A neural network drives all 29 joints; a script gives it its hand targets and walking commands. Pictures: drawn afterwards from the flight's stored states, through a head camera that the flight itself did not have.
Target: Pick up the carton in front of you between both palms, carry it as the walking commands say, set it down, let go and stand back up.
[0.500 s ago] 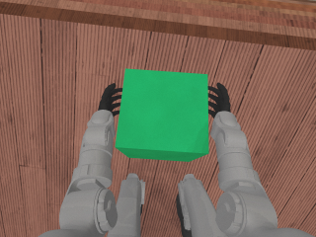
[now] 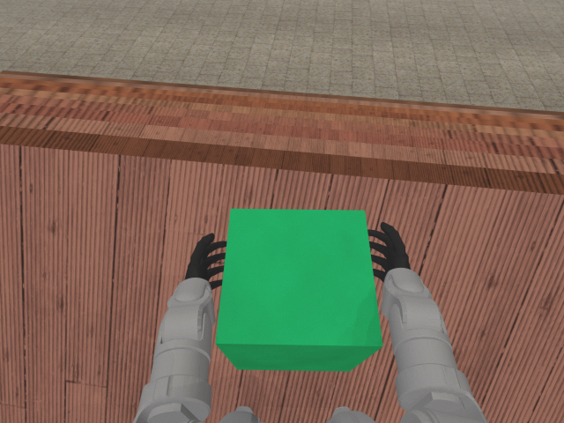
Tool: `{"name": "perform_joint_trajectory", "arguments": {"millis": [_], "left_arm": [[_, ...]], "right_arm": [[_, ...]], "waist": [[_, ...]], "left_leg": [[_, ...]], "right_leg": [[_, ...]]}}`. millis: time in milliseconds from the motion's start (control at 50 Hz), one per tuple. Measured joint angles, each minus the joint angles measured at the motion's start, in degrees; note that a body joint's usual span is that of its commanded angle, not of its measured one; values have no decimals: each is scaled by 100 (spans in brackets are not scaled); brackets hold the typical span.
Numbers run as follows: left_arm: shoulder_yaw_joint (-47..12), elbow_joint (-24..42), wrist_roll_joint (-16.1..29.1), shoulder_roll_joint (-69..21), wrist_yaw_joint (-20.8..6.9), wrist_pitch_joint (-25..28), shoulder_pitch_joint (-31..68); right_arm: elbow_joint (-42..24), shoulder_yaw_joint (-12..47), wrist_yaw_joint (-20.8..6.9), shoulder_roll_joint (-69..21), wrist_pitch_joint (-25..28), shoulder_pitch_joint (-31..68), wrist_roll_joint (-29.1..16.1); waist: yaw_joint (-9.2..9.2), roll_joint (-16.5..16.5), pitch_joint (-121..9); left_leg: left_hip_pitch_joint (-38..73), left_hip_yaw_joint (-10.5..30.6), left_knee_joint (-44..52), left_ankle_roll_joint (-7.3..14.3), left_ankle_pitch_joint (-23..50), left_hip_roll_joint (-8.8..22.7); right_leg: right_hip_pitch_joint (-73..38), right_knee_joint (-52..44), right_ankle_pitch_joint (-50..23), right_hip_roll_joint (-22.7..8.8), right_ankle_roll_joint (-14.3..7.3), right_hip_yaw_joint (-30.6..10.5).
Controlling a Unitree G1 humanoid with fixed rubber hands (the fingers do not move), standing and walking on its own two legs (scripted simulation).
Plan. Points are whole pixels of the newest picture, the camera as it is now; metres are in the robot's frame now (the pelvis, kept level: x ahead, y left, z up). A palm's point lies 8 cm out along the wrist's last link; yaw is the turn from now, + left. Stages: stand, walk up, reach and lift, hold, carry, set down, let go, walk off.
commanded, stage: reach and lift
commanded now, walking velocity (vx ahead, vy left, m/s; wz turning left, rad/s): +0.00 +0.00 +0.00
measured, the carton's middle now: (295, 297) +0.32 +0.00 -0.10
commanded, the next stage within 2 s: hold in 1.22 s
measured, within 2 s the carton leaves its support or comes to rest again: neither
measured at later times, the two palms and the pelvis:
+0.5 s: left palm (187, 278) +0.29 +0.15 +0.06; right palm (415, 261) +0.30 -0.15 +0.07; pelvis -0.01 +0.00 +0.03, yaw +0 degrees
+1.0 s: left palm (184, 266) +0.30 +0.15 +0.07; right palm (415, 251) +0.31 -0.15 +0.08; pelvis +0.01 +0.00 +0.04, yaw -1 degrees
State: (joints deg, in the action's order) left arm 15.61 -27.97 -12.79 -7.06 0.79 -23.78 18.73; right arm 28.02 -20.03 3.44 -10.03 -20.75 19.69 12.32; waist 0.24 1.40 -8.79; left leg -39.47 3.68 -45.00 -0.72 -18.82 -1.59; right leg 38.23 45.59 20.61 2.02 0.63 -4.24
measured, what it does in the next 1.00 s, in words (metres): stands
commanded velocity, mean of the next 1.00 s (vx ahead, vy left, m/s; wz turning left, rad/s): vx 0.00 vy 0.00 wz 0.00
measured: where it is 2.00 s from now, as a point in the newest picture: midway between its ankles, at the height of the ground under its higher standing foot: outside the picture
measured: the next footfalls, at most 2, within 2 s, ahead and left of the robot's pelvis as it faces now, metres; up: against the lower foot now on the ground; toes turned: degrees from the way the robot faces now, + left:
none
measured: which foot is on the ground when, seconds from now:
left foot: down 0.00-1.00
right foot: down 0.00-1.00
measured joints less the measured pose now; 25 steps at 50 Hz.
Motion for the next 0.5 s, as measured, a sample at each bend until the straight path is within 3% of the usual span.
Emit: {"name": "perform_joint_trajectory", "arguments": {"millis": [260, 500], "left_arm": [[-213, 668, -176, -145, 7, -954, -446], [175, 511, -581, -267, -189, -1243, 20]], "right_arm": [[-461, 341, -151, 84, -969, -272, 236], [-308, -85, -308, -55, -1220, 175, 680]], "waist": [[-54, -77, 434], [-75, -59, 920]], "left_leg": [[2392, 7, 1668, -8, 580, 64], [2815, 20, 1794, -9, 712, 63]], "right_leg": [[-2357, -1620, -571, -47, -41, -32], [-2778, -1733, -693, -54, -47, -23]]}}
